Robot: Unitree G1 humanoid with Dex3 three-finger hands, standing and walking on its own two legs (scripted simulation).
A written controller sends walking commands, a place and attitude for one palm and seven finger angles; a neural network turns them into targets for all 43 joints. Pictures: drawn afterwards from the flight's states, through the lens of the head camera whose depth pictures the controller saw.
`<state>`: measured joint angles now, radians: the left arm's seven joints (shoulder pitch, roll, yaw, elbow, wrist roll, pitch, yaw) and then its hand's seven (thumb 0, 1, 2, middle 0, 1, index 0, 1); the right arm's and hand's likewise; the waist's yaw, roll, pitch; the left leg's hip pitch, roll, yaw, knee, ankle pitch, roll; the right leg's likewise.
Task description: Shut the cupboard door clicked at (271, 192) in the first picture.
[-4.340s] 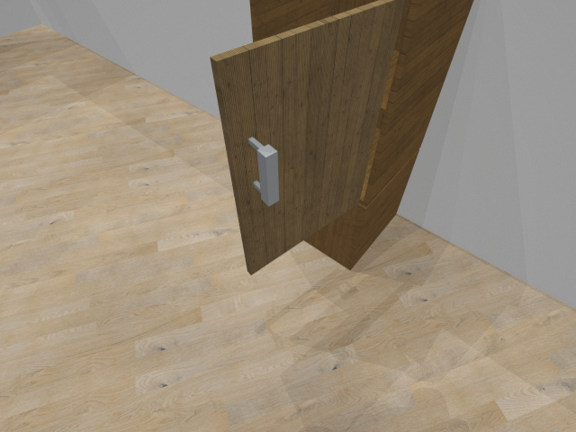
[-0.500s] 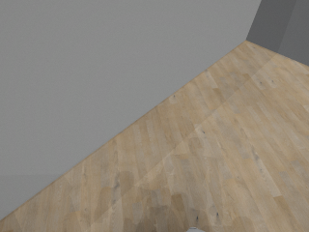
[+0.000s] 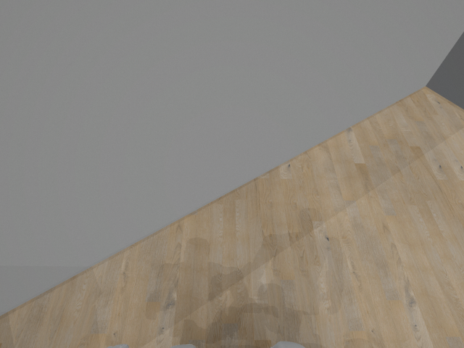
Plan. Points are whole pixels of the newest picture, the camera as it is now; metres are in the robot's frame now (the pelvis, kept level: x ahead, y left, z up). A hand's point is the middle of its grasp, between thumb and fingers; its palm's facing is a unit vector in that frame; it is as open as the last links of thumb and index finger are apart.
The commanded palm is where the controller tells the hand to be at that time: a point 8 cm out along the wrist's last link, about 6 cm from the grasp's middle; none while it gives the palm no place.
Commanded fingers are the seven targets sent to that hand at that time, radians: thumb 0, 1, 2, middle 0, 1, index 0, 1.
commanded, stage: turn to face it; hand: left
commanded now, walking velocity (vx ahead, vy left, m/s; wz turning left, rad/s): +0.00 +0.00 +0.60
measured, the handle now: out of the picture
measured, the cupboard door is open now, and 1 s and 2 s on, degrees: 78 78 78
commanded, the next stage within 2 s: none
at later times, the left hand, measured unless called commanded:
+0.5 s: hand out of the picture +0.04 +0.18 -0.18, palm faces +0.35 -0.90 -0.27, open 7.4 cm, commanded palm none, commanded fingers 0.00 0.90 0.90 -0.20 -0.30 -0.20 -0.30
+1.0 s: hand out of the picture +0.05 +0.11 -0.17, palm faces +0.63 -0.75 -0.20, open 7.4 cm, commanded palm none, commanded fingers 0.00 0.90 0.90 -0.20 -0.30 -0.20 -0.30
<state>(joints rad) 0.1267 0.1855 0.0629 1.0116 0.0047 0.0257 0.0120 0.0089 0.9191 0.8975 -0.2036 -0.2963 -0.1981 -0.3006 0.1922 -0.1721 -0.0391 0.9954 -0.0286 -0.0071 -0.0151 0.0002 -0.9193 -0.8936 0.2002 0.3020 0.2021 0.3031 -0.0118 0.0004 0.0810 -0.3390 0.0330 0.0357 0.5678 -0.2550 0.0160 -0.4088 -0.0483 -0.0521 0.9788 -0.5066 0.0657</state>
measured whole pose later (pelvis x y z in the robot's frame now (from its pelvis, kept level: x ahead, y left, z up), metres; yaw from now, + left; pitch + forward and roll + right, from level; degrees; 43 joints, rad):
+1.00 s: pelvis +0.11 -0.08 -0.01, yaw +40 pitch +1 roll +1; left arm 0.20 0.19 0.04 0.89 0.02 0.01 0.01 0.01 0.91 0.90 -0.21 -0.30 -0.20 -0.30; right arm 0.12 -0.24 -0.07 0.90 -0.01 0.06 0.04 0.01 -0.91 -0.89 0.20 0.30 0.20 0.30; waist -0.01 -0.04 0.12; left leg -0.32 0.01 0.10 0.64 -0.34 -0.04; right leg -0.26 -0.17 -0.21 0.63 -0.36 0.04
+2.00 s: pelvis +0.18 -0.10 -0.01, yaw +76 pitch +1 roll +0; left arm 0.14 0.22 0.06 0.87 0.02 0.01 0.02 0.01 0.91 0.90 -0.20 -0.30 -0.20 -0.30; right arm 0.15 -0.26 -0.09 0.92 -0.01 0.08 0.02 0.01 -0.91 -0.89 0.20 0.30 0.20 0.30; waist -0.02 0.05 0.11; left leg -0.45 -0.03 -0.08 0.90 -0.48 -0.03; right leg -0.29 -0.06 -0.07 0.62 -0.35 0.01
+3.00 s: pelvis +0.20 -0.06 +0.00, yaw +107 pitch +0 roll +0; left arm 0.19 0.22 0.06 0.98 0.01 0.06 0.01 0.01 0.91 0.90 -0.21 -0.30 -0.20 -0.30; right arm 0.11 -0.19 -0.04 0.94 -0.03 0.02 -0.01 0.00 -0.91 -0.89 0.20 0.30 0.20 0.30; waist 0.02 -0.02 0.11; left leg -0.27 0.00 0.01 0.56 -0.29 0.02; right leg -0.38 -0.08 -0.06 0.94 -0.53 0.06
